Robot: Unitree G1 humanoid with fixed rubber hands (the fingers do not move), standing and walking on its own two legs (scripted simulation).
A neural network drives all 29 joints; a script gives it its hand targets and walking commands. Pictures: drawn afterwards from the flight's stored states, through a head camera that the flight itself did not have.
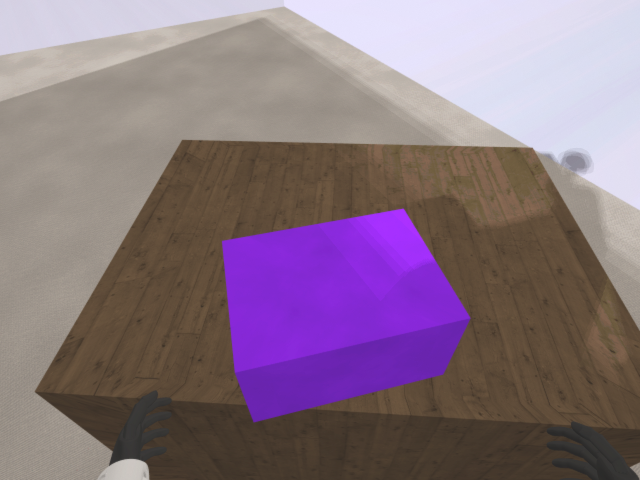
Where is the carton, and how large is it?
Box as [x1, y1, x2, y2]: [222, 209, 470, 421]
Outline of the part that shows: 403,209 222,241 234,369 253,421 273,417 443,373 470,318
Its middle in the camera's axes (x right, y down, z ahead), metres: +0.02 +0.10 +0.59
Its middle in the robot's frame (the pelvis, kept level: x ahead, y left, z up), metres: +0.38 +0.02 -0.02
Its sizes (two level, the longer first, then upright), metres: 0.296 0.218 0.158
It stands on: a pedestal, 0.67 m high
